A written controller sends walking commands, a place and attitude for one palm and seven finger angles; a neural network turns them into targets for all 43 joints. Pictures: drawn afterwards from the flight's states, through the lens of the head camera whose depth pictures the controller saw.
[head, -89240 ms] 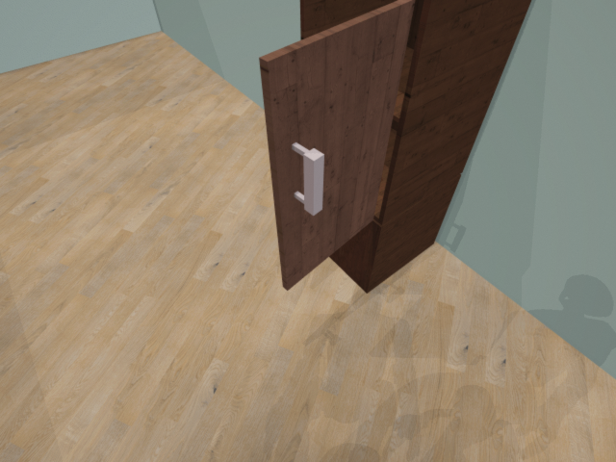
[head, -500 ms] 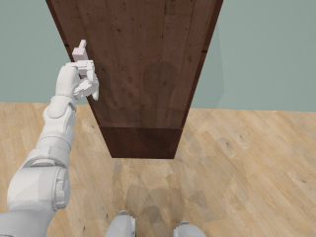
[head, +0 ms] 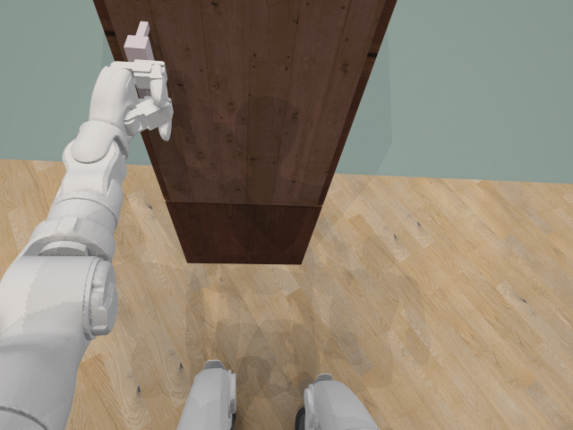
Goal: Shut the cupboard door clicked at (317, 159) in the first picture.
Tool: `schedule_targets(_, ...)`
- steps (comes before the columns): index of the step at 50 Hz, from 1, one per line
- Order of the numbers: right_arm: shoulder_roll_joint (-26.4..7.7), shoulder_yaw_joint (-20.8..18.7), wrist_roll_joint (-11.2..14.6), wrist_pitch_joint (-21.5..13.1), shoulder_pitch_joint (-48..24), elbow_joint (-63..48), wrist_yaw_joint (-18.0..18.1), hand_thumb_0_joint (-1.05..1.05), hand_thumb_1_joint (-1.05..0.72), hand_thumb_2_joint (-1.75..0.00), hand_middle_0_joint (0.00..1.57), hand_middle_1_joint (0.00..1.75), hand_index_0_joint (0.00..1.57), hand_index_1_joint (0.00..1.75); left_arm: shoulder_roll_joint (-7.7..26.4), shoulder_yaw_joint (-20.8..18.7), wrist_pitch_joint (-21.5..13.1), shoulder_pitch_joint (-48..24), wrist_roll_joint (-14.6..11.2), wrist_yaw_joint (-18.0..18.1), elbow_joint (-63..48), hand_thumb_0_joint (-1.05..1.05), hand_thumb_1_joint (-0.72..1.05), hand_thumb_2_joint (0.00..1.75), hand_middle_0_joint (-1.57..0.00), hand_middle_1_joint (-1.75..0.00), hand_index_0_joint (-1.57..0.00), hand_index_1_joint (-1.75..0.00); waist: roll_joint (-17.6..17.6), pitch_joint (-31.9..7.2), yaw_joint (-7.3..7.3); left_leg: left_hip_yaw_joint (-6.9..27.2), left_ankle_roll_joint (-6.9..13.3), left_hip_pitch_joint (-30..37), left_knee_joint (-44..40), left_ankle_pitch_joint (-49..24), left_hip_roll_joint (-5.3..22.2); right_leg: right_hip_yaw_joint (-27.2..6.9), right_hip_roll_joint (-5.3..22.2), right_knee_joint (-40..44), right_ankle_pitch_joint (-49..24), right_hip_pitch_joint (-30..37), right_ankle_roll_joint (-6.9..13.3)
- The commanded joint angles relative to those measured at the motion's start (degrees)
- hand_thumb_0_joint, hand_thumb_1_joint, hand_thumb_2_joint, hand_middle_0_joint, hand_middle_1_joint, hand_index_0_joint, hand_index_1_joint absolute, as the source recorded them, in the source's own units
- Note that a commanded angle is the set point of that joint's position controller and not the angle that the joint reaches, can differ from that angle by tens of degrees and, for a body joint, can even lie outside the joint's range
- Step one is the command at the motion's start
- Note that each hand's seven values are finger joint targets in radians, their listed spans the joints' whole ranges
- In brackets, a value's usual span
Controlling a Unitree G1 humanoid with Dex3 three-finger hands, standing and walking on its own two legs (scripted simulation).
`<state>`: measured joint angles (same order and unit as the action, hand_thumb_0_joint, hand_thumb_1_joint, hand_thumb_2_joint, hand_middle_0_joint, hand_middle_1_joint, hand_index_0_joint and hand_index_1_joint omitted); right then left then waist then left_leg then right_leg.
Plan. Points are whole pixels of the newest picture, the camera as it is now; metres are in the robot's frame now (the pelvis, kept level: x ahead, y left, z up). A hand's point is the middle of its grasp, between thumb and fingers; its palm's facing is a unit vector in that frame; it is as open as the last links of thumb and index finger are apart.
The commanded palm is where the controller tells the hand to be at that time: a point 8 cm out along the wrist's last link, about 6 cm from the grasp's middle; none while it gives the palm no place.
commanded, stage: pull the fist back off the door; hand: left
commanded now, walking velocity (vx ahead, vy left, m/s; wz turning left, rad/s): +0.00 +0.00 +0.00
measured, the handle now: (151, 76) +0.58 +0.18 +0.11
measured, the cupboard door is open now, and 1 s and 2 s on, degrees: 0 0 0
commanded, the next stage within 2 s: draw the hand back to the body in 0.86 s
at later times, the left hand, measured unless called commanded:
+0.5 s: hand (204, 108) +0.52 +0.10 +0.12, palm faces +0.04 -1.00 -0.02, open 3.1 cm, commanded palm +0.48 +0.15 +0.12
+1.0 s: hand (187, 151) +0.45 +0.12 +0.11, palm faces +0.03 -1.00 +0.00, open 3.1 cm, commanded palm +0.42 +0.16 +0.12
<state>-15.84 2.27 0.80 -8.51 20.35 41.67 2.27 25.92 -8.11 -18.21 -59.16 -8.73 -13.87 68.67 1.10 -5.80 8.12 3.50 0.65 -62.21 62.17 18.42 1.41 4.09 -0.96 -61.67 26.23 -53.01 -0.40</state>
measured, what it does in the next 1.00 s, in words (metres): shifts its weight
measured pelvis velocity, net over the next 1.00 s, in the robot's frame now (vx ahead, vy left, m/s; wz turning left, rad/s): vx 0.08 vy -0.02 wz -0.03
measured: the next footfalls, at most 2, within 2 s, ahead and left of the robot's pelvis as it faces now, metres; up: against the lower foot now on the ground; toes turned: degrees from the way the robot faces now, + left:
none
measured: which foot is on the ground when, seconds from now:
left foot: down 0.00-1.00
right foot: down 0.00-1.00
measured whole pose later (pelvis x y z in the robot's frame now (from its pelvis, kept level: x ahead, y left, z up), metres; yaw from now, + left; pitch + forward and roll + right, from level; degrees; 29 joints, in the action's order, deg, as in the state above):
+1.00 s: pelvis +0.08 -0.02 +0.04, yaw -2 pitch +12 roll -1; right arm -14.5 -0.5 1.2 -1.9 12.7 32.8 0.7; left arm 10.2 -6.5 -18.3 -16.1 -9.3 -1.8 29.2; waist 1.5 -7.0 1.1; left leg 2.6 -0.7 -41.5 52.5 22.5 0.8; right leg 0.4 -2.3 -51.4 29.0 -33.9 0.9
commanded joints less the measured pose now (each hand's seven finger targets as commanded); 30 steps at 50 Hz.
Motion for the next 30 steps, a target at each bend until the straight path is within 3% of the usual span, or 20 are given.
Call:
schedule_targets(1,-10.07,-4.04,-1.0,-2.25,5.97,-4.57,0.8,0.0,-0.9,-0.9,0.2,0.3,0.2,0.3,0.04,-5.3,-1.73,-37.5,-2.27,12.77,-15.2,0.0,0.9,0.9,-1.3,-1.5,-1.3,-1.5,8.4,-23.04,5.47,6.49,-0.31,31.11,-12.91,20.64,1.0,-1.35,-0.98,11.16,4.74,-9.0,1.15)
schedule_targets(2,-9.69,-4.15,-1.27,-2.2,6.24,-4.77,0.26,0.0,-0.9,-0.9,0.2,0.3,0.2,0.3,-1.9,-4.55,-1.55,-35.87,-1.61,15.3,-14.8,0.0,0.9,0.9,-1.3,-1.5,-1.3,-1.5,8.49,-22.37,5.46,6.85,-0.59,31.63,-13.57,21.08,1.1,-0.86,-1.01,11.09,4.24,-9.22,1.16)
schedule_targets(3,-9.78,-4.2,-1.85,-2.13,6.96,-4.47,0.01,0.0,-0.9,-0.9,0.2,0.3,0.2,0.3,-1.12,-5.2,-2.04,-36.18,-0.44,17.29,-14.84,0.0,0.9,0.9,-1.3,-1.5,-1.3,-1.5,6.98,-22.39,5.79,7.3,-0.52,31.62,-13.69,20.26,0.94,-0.62,-0.98,10.94,3.31,-8.55,1.11)
schedule_targets(5,-9.82,-4.51,-2.36,-1.52,7.7,-4.39,-0.87,0.0,-0.9,-0.9,0.2,0.3,0.2,0.3,-1.91,-2.76,-2.93,-37.34,2.77,19.48,-16.06,0.0,0.9,0.9,-1.3,-1.5,-1.3,-1.5,7.57,-23.95,6.74,6.8,-0.44,32.55,-13.02,18.21,0.83,-0.65,-0.78,10.82,2.49,-8.5,1.09)
schedule_targets(7,-9.76,-4.56,-2.82,-0.96,8.33,-4.21,-1.5,0.0,-0.9,-0.9,0.2,0.3,0.2,0.3,-1.47,-0.66,-4.07,-38.0,6.21,19.97,-16.0,0.0,0.9,0.9,-1.3,-1.5,-1.3,-1.5,8.37,-24.03,7.2,6.37,-0.28,33.33,-12.58,16.77,0.68,-0.86,-0.68,11.24,2.19,-8.56,1.33)
schedule_targets(10,-9.86,-4.59,-2.84,-0.28,8.01,-4.49,-1.95,0.0,-0.9,-0.9,0.2,0.3,0.2,0.3,-0.46,0.75,-5.69,-37.39,8.48,18.58,-14.55,0.0,0.9,0.9,-1.3,-1.5,-1.3,-1.5,8.24,-22.48,7.42,5.93,-0.2,32.93,-12.37,17.48,0.54,-1.18,-0.74,11.84,3.56,-8.83,1.58)
schedule_targets(12,-9.93,-4.65,-2.77,-0.04,7.2,-5.01,-2.08,0.0,-0.9,-0.9,0.2,0.3,0.2,0.3,-1.25,0.37,-5.83,-35.36,7.32,17.37,-13.05,0.0,0.9,0.9,-1.3,-1.5,-1.3,-1.5,7.71,-21.41,6.56,5.54,-0.32,31.93,-12.6,18.8,0.11,-1.29,-0.98,12.35,5.09,-8.0,1.82)
schedule_targets(14,-10.2,-4.64,-2.51,0.28,6.92,-5.57,-1.88,0.0,-0.9,-0.9,0.2,0.3,0.2,0.3,2.33,-4.09,-5.92,-32.9,5.17,16.59,-12.16,0.0,0.9,0.9,-1.3,-1.5,-1.3,-1.5,6.81,-23.25,4.77,4.82,-0.25,30.7,-12.62,17.52,-0.1,-1.7,-0.98,12.4,4.93,-5.0,1.92)
schedule_targets(16,-10.02,-4.48,-2.34,0.66,6.63,-6.13,-1.92,0.0,-0.9,-0.9,0.2,0.3,0.2,0.3,3.39,-6.91,-5.16,-28.91,3.49,16.2,-10.4,0.0,0.9,0.9,-1.3,-1.5,-1.3,-1.5,4.71,-23.01,3.35,3.69,-0.07,28.15,-12.62,16.83,-0.4,-1.88,-1.05,12.93,5.05,-2.17,1.7)
schedule_targets(17,-9.92,-4.45,-2.31,1.02,6.71,-6.54,-2.02,0.0,-0.9,-0.9,0.2,0.3,0.2,0.3,4.51,-7.88,-5.06,-26.87,3.77,16.41,-9.86,0.0,0.9,0.9,-1.3,-1.5,-1.3,-1.5,4.08,-22.26,2.85,2.92,0.06,26.74,-12.52,16.58,-0.54,-2.15,-1.1,13.33,5.51,-1.05,1.6)
schedule_targets(21,-9.06,-4.71,-2.27,1.95,6.43,-8.28,-2.75,0.0,-0.9,-0.9,0.2,0.3,0.2,0.3,3.24,-7.4,-7.14,-20.37,5.16,16.44,-14.28,0.0,0.9,0.9,-1.3,-1.5,-1.3,-1.5,3.44,-21.99,1.2,1.63,0.53,26.23,-12.6,14.78,-0.5,-2.62,-1.25,13.85,5.02,1.63,1.52)
schedule_targets(23,-8.92,-4.96,-2.03,2.62,6.21,-9.41,-2.9,0.0,-0.9,-0.9,0.2,0.3,0.2,0.3,4.34,-9.48,-8.19,-14.87,4.53,16.3,-16.83,0.0,0.9,0.9,-1.3,-1.5,-1.3,-1.5,2.77,-23.54,-0.76,0.74,0.66,26.69,-12.68,12.42,-0.59,-3.01,-1.52,14.35,3.87,5.14,1.69)
schedule_targets(25,-8.51,-5.26,-1.54,3.58,5.73,-10.09,-2.76,0.0,-0.9,-0.9,0.2,0.3,0.2,0.3,5.21,-11.1,-8.51,-11.03,3.41,16.11,-19.16,0.0,0.9,0.9,-1.3,-1.5,-1.3,-1.5,-0.98,-23.29,-1.41,-0.94,1.02,25.14,-12.41,10.77,-0.76,-4.06,-1.59,16.14,4.17,8.99,1.14)
schedule_targets(27,-7.84,-5.36,-1.04,4.25,4.73,-11.15,-2.67,0.0,-0.9,-0.9,0.2,0.3,0.2,0.3,4.17,-11.01,-8.43,-6.56,2.58,15.76,-22.57,0.0,0.9,0.9,-1.3,-1.5,-1.3,-1.5,-1.35,-21.22,-2.2,-2.85,1.39,23.85,-12.64,9.5,-1.21,-5.19,-1.57,18.09,4.23,12.21,0.86)
schedule_targets(28,-7.85,-5.3,-1.02,4.48,4.54,-11.62,-2.43,0.0,-0.9,-0.9,0.2,0.3,0.2,0.3,5.35,-11.77,-8.86,-4.8,2.55,15.6,-25.8,0.0,0.9,0.9,-1.3,-1.5,-1.3,-1.5,-0.29,-22.09,-3.07,-2.94,1.44,24.53,-12.75,7.46,-1.2,-5.36,-1.65,17.75,1.69,14.0,1.02)
schedule_targets(30,-7.41,-5.56,-0.77,5.03,4.19,-11.98,-2.22,0.0,-0.9,-0.9,0.2,0.3,0.2,0.3,3.83,-10.67,-9.01,-1.9,2.24,15.3,-31.22,0.0,0.9,0.9,-1.3,-1.5,-1.3,-1.5,0.11,-23.11,-3.0,-3.35,1.61,27.51,-12.72,1.75,-1.09,-5.02,-1.86,17.42,-5.65,15.96,0.85)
